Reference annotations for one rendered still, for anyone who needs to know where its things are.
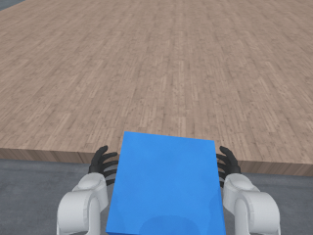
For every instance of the right robot forearm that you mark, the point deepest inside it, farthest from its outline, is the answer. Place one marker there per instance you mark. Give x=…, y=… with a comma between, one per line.
x=255, y=212

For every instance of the robot left hand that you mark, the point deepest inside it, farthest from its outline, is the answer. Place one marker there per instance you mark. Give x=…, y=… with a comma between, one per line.
x=97, y=165

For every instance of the robot right hand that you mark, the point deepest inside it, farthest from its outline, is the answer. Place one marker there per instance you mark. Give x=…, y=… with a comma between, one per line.
x=231, y=164

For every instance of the left robot forearm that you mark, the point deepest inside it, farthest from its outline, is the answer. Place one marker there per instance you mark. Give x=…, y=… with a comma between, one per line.
x=79, y=211

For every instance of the carton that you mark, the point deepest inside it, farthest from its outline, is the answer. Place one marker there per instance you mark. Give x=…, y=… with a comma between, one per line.
x=166, y=185

